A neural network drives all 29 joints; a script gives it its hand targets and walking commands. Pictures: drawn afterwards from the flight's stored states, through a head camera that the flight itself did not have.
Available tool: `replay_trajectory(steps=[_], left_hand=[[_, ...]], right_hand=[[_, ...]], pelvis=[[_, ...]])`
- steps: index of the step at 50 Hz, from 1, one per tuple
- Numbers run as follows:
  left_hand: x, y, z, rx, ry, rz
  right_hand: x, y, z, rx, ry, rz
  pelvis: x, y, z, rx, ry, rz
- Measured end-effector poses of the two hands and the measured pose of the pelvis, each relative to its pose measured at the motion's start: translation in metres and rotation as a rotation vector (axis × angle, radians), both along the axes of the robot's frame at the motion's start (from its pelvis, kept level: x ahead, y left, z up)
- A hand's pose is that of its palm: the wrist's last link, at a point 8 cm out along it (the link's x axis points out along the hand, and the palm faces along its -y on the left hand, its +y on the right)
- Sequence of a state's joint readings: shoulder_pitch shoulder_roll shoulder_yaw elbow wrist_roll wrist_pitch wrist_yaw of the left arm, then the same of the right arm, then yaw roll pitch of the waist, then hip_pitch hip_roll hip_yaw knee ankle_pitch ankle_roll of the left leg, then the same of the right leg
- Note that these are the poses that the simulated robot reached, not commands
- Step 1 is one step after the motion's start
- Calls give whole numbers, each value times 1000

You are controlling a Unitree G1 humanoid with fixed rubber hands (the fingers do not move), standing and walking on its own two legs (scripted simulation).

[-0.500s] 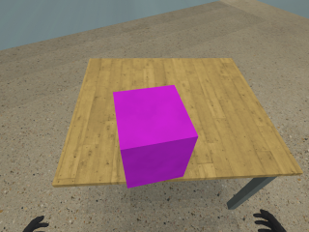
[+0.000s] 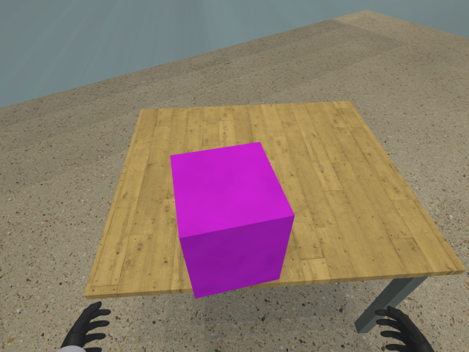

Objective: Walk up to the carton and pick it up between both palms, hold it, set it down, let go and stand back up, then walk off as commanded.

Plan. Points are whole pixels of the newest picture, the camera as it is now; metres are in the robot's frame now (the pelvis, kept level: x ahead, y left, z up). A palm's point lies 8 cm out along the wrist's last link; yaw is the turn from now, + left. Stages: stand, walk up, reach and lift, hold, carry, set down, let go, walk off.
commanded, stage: reach and lift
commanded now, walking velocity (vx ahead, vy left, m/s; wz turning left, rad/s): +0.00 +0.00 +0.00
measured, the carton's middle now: (227, 220) +0.42 +0.01 -0.04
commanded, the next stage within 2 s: none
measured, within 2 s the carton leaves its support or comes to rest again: neither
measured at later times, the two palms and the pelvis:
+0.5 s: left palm out of the picture +0.17 +0.22 -0.04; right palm (404, 350) +0.16 -0.28 -0.05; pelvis -0.01 -0.02 +0.00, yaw +0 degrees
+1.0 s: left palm (115, 343) +0.18 +0.19 -0.03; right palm (392, 327) +0.19 -0.26 -0.03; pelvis +0.01 -0.02 +0.00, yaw +0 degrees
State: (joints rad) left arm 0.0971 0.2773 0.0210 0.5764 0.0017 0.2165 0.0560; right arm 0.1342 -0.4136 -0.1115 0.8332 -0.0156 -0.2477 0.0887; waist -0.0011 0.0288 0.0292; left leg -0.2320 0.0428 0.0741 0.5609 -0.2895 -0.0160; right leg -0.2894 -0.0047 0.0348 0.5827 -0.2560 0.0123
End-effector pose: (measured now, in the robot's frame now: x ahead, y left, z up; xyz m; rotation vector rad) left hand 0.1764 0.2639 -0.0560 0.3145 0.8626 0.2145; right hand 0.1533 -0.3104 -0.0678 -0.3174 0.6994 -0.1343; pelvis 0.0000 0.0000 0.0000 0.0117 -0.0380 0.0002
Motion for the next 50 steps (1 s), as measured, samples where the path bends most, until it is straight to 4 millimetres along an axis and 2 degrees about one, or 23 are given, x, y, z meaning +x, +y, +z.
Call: replay_trajectory(steps=[6, 12, 22, 41, 50], left_hand=[[-12, -18, -1, -19, -42, -3], [-10, -26, 8, -19, -137, -22], [-9, -42, 13, -56, -250, -28], [5, -64, 25, -86, -444, -25], [2, -75, 28, -110, -506, -6]], right_hand=[[-7, 6, -1, 33, -31, 37], [-1, 17, 8, 70, -106, 73], [4, 32, 18, 114, -187, 101], [25, 44, 30, 201, -318, 119], [35, 48, 37, 243, -390, 127]], pelvis=[[-5, -8, 1, 10, -6, 0], [-7, -14, 2, 18, -9, 1], [-7, -16, 2, 21, -8, 1], [7, -18, 4, 24, 15, 1], [14, -21, 5, 28, 24, 2]])
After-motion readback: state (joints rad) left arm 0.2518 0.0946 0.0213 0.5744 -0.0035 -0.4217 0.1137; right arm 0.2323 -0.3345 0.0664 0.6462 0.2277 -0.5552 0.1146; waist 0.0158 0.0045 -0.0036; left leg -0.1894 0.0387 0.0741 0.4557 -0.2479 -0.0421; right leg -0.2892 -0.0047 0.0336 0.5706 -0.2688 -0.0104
